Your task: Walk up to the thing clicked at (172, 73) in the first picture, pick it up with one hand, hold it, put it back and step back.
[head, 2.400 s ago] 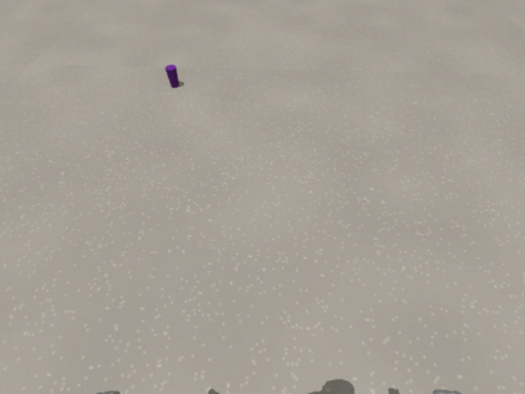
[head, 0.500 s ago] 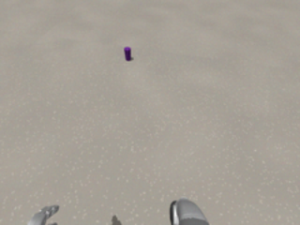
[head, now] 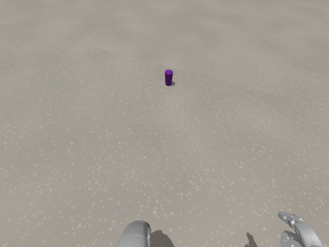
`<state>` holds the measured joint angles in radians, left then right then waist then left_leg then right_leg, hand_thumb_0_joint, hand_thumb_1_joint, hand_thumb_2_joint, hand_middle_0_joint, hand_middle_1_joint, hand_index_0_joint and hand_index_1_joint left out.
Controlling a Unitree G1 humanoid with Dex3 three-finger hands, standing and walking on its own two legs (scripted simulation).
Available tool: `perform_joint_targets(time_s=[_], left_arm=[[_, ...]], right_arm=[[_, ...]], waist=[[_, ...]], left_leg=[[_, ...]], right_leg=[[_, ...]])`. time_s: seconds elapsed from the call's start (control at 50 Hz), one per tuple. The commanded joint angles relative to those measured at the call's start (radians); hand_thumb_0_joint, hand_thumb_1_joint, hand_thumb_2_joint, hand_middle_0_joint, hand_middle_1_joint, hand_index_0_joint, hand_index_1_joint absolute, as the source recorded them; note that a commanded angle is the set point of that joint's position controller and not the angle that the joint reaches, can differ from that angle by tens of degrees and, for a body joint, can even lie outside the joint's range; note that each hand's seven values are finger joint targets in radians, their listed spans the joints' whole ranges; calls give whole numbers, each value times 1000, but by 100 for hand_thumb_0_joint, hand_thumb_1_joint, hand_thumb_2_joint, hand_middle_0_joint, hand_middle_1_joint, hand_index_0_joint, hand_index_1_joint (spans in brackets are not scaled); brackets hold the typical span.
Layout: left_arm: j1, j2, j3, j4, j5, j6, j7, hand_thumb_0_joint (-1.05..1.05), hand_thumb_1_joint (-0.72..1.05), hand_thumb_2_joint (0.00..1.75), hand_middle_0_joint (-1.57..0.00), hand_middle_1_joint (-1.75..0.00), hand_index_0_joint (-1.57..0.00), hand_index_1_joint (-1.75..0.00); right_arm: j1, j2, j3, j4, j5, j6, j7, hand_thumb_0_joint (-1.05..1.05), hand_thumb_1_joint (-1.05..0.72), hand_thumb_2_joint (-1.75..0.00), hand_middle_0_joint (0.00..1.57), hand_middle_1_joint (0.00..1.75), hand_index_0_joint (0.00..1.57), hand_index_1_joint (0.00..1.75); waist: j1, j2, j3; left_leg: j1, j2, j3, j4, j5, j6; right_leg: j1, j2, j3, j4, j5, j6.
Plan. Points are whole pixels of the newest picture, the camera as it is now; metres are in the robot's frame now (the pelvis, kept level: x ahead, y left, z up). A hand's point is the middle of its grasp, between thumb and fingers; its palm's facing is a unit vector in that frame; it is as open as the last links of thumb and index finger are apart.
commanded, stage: walk up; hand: left
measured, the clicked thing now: (168, 78) +1.52 +0.07 -0.69
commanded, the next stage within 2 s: none
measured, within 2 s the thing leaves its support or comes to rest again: neither
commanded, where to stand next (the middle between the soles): +1.15 -0.09 m, yaw -1 degrees
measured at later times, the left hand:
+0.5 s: hand (107, 150) +0.40 +0.24 -0.13, palm faces -0.12 -0.92 -0.36, open 7.4 cm
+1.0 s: hand (124, 123) +0.53 +0.21 -0.13, palm faces +0.00 -0.92 -0.39, open 7.4 cm
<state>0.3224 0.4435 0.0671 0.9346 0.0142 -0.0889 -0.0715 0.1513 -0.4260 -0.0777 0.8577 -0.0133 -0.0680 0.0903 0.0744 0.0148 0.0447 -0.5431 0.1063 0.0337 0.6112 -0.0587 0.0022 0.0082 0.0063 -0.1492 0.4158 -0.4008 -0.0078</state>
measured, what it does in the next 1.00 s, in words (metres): walks ahead: left foot, then right foot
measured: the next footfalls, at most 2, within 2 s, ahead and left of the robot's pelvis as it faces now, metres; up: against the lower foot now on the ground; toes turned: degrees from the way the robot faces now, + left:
left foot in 0.04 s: +0.21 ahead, +0.12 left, +0.00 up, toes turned +6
right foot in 0.52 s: +0.46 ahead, -0.16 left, +0.00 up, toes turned -7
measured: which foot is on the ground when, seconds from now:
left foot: up 0.00-0.02, down 0.04-0.56, up 0.58-1.00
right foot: down 0.00-0.08, up 0.10-0.50, down 0.52-1.00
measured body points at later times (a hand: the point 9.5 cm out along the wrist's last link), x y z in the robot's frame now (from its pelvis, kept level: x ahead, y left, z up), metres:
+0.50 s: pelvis +0.28 -0.02 +0.00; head +0.30 -0.03 +0.45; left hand +0.40 +0.29 -0.10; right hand +0.28 -0.35 -0.12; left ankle +0.17 +0.12 -0.73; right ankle +0.42 -0.16 -0.72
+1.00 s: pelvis +0.50 -0.07 +0.01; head +0.52 -0.07 +0.45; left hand +0.53 +0.26 -0.10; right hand +0.57 -0.39 -0.11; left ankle +0.65 +0.07 -0.71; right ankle +0.42 -0.16 -0.73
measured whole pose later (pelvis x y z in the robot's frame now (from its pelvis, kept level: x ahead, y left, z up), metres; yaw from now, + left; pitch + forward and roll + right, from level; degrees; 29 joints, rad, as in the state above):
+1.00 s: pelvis +0.50 -0.07 +0.01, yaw +0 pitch -2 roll -2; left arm 0.36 0.41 0.07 0.88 0.01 -0.09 -0.04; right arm 0.26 -0.42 -0.07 0.92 -0.02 -0.02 0.07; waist 0.04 0.05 0.07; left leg -0.50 0.09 -0.01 0.63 -0.11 0.00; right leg -0.01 0.05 -0.13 0.39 -0.35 -0.05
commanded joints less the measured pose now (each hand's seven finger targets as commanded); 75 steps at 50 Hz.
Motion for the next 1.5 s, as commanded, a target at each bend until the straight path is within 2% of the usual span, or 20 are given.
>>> perform_joint_targets(time_s=[0.0,0.02,0.06,0.08,0.16,0.26,0.48,0.52,0.54,0.56,0.68,0.82,0.96,1.04,1.06,1.08,1.1,1.2,1.4,1.48], left_arm=[[-91,231,55,-121,-4,-20,19,0,90,90,-20,-30,-20,-30],[-41,191,37,-123,-4,-13,26,0,90,90,-20,-30,-20,-30],[96,119,12,-128,-34,-1,37,0,90,90,-20,-30,-20,-30],[64,224,29,-106,-25,8,54,0,90,90,-20,-30,-20,-30],[31,185,23,-76,-37,6,32,0,90,90,-20,-30,-20,-30],[5,165,27,-100,-15,27,2,0,90,90,-20,-30,-20,-30],[-96,158,49,-101,-2,19,-15,0,90,90,-20,-30,-20,-30],[110,261,95,-51,4,0,11,0,90,90,-20,-30,-20,-30],[123,343,113,-66,3,-6,21,0,90,90,-20,-30,-20,-30],[109,345,108,-65,-14,-3,24,0,90,90,-20,-30,-20,-30],[-68,200,59,-106,-19,-17,40,0,90,90,-20,-30,-20,-30],[-41,218,70,-144,0,-34,40,0,90,90,-20,-30,-20,-30],[26,215,67,-134,-2,-16,42,0,90,90,-20,-30,-20,-30],[24,194,48,-158,-15,1,50,0,90,90,-20,-30,-20,-30],[76,134,26,-165,-26,5,53,0,90,90,-20,-30,-20,-30],[125,96,21,-164,-36,10,51,0,90,90,-20,-30,-20,-30],[78,206,41,-145,-27,20,64,0,90,90,-20,-30,-20,-30],[68,162,28,-111,-29,24,39,0,90,90,-20,-30,-20,-30],[-76,139,44,-129,-3,20,-7,0,90,90,-20,-30,-20,-30],[69,178,66,-67,2,-3,10,0,90,90,-20,-30,-20,-30]], right_arm=[[129,-193,-69,-21,-18,-28,-12,0,-90,-90,20,30,20,30],[254,-237,-86,7,-35,-32,-24,0,-90,-90,20,30,20,30],[323,-351,-113,-28,-37,-42,-49,0,-90,-90,20,30,20,30],[265,-361,-123,-37,1,-40,-52,0,-90,-90,20,30,20,30],[137,-226,-55,-52,27,-54,-67,0,-90,-90,20,30,20,30],[123,-223,-57,-75,20,-75,-61,0,-90,-90,20,30,20,30],[132,-249,-63,-70,9,-41,-73,0,-90,-90,20,30,20,30],[240,-154,-27,-64,1,-39,-71,0,-90,-90,20,30,20,30],[310,-108,-6,-74,18,-35,-64,0,-90,-90,20,30,20,30],[239,-228,-29,-52,17,-26,-75,0,-90,-90,20,30,20,30],[243,-176,-25,12,23,5,-53,0,-90,-90,20,30,20,30],[90,-183,-41,-37,-1,20,-24,0,-90,-90,20,30,20,30],[-5,-142,-27,-72,-8,-9,-19,0,-90,-90,20,30,20,30],[228,-203,-59,-8,-30,-21,-39,0,-90,-90,20,30,20,30],[338,-268,-82,3,-45,-25,-51,0,-90,-90,20,30,20,30],[345,-328,-97,-25,-39,-28,-62,0,-90,-90,20,30,20,30],[332,-330,-105,-28,1,-26,-63,0,-90,-90,20,30,20,30],[176,-214,-44,-64,27,-37,-77,0,-90,-90,20,30,20,30],[124,-255,-59,-97,7,-41,-56,0,-90,-90,20,30,20,30],[95,-210,-43,-114,9,-25,-60,0,-90,-90,20,30,20,30]], waist=[[-125,11,-77],[-179,110,-154],[-173,322,-265],[-170,192,-259],[-76,67,-39],[-60,116,4],[-39,45,-52],[43,-217,-208],[20,-393,-214],[44,-288,-177],[-77,-164,21],[-49,-106,83],[-14,-112,26],[-135,52,-114],[-176,193,-195],[-162,293,-218],[-175,188,-210],[-82,83,16],[-95,153,57],[-1,10,-44]], left_leg=[[425,-67,58,-57,-81,44],[597,-62,22,-61,-169,89],[863,332,-728,-274,-340,229],[838,380,-792,-314,-386,306],[420,162,-196,-320,136,79],[422,159,-76,-378,119,183],[392,142,-7,-144,75,140],[214,9,68,335,-34,84],[-24,-124,66,541,-423,35],[-104,-105,-7,623,-465,33],[64,-29,-100,484,-173,33],[-75,-10,-115,249,-75,-24],[78,-21,-8,-43,-39,21],[484,-94,39,-148,-111,92],[678,54,-179,-187,-211,154],[836,285,-636,-252,-263,247],[816,348,-732,-287,-272,327],[372,164,-189,-318,120,195],[275,122,-98,-369,-282,201],[236,87,-47,-74,-153,145]], right_leg=[[-253,-204,79,105,429,-147],[-330,-162,54,355,466,-117],[-710,79,132,811,-146,-40],[-744,-8,235,872,-117,-65],[-532,-89,286,697,107,-29],[-582,-117,204,562,188,10],[-220,-76,93,134,301,-39],[114,-129,238,56,41,-68],[230,-390,708,-102,-51,-145],[208,-435,859,-163,-41,-236],[-221,-206,290,-176,285,-94],[-178,-250,262,-287,52,-129],[-43,-247,167,-90,501,-139],[-152,-157,92,307,597,-113],[-342,-97,67,560,421,-71],[-629,72,92,728,-113,-26],[-671,1,198,815,-157,-52],[-496,-71,240,706,44,-27],[-394,-108,122,225,276,2],[-107,-64,102,115,259,-15]])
